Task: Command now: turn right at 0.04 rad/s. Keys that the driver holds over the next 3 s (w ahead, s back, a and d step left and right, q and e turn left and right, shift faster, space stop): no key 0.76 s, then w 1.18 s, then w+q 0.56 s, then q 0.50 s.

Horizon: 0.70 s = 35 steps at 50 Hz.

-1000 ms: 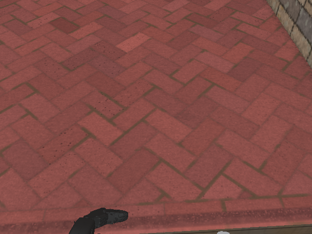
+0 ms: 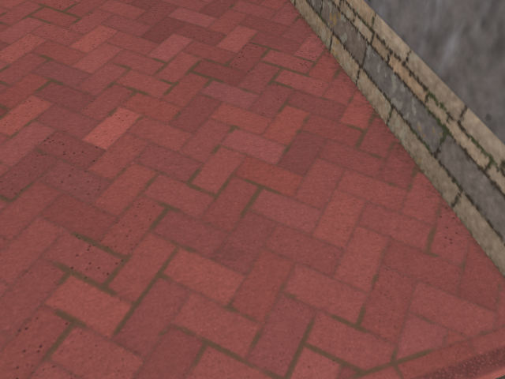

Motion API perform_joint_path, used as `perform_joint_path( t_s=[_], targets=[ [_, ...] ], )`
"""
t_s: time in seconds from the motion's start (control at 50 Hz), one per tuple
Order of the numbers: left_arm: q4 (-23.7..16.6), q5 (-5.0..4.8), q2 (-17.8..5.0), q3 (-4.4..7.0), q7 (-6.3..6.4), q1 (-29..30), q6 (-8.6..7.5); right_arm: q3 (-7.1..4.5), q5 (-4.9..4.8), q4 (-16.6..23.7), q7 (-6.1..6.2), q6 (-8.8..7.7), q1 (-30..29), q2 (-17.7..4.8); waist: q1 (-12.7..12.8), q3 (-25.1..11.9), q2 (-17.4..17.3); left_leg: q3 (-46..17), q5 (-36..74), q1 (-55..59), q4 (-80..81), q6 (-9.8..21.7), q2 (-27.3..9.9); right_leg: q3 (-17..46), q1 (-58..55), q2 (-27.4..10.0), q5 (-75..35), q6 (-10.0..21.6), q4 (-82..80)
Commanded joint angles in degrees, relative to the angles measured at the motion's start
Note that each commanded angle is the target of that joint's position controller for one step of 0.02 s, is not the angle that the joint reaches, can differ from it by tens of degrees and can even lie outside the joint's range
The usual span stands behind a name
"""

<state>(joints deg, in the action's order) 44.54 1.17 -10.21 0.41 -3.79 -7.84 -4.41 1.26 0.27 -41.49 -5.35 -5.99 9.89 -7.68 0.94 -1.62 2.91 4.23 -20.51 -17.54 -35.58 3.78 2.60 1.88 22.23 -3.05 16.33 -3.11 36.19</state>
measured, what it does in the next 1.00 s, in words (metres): lifts its right foot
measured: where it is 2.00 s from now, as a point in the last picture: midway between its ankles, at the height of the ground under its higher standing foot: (291, 340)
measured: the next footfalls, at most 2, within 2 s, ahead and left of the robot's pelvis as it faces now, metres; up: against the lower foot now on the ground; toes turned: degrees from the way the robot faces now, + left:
right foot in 1.12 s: +0.15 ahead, -0.15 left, +0.00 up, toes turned -3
left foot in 1.50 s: +0.45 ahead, +0.04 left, +0.15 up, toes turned +4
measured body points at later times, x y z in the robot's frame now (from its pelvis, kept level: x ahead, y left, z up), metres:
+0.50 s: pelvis +0.02 +0.00 +0.00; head +0.02 +0.01 +0.45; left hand +0.16 +0.22 -0.12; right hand +0.12 -0.23 -0.12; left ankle -0.02 +0.08 -0.72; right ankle +0.03 -0.15 -0.72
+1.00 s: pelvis +0.06 -0.02 +0.02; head +0.06 -0.01 +0.47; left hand +0.21 +0.22 -0.10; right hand +0.04 -0.26 -0.12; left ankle -0.02 +0.08 -0.72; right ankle +0.06 -0.14 -0.67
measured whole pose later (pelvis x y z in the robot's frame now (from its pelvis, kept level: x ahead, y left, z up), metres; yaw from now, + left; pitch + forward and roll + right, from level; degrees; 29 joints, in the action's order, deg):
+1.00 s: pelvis +0.06 -0.02 +0.02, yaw +0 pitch +2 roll -1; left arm 48.3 3.2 -12.6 3.0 -1.6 -11.0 -2.8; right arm -0.8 3.2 -49.8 1.4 -4.8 26.9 -12.5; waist -4.8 -3.2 -1.1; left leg 2.7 -17.6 -3.1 -18.5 3.7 0.4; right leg -2.3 26.8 -1.6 26.4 2.0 53.0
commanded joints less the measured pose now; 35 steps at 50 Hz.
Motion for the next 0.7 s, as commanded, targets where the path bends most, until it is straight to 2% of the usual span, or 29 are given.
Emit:
perform_joint_path(
  t_s=[0.02,0.12,0.26,0.52,0.56,0.7],
  targets=[
    [-3.6,-0.09,-4.0,1.07,0.27,1.2,-0.55,-1.89,-0.20,3.2,-0.11,-0.34,1.4,-5.5,-0.1,-4.1,-3.6,-7.1,22.3,7.3,5.9,0.0,-6.5,-1.1,2.2,-1.1,-6.4,1.5,-3.3],
    [-3.5,-0.26,-4.1,1.12,1.12,2.3,-0.85,-2.71,-0.27,3.4,0.24,0.10,1.7,-7.1,-0.2,-4.7,-2.5,-6.6,26.1,8.0,5.2,0.1,-6.1,-1.2,0.8,-1.3,-8.0,1.3,-3.4],
    [-2.5,-0.11,-4.3,1.27,1.12,2.2,-0.44,-3.02,-0.52,2.4,0.15,0.46,3.4,-7.7,-0.2,-3.0,-2.0,-6.2,21.4,6.1,6.6,0.0,-5.2,-1.5,-1.3,-1.4,-6.8,1.1,-4.4],
    [0.2,0.31,-4.5,1.30,0.61,1.8,0.40,-2.97,-0.31,-0.4,-0.10,1.43,7.1,-8.2,-0.5,-1.2,-1.9,-5.8,19.3,6.4,8.6,-0.1,-4.2,-2.8,-3.1,-1.2,-6.8,1.1,-6.0],
    [0.2,0.65,-4.7,1.36,0.63,2.1,0.50,-2.85,-0.34,0.2,0.01,1.43,6.2,-8.1,-0.4,-1.3,-1.0,-5.7,18.2,7.2,8.8,0.0,-4.1,-2.8,-3.3,-1.4,-6.5,0.7,-6.9],
    [1.4,0.60,-4.4,1.29,0.71,1.6,0.86,-2.80,-0.30,-1.0,0.10,1.62,7.8,-8.2,-0.5,-0.5,-1.8,-5.7,20.2,8.3,9.8,0.1,-4.0,-3.3,-3.7,-1.2,-7.5,0.6,-7.4]
  ],
)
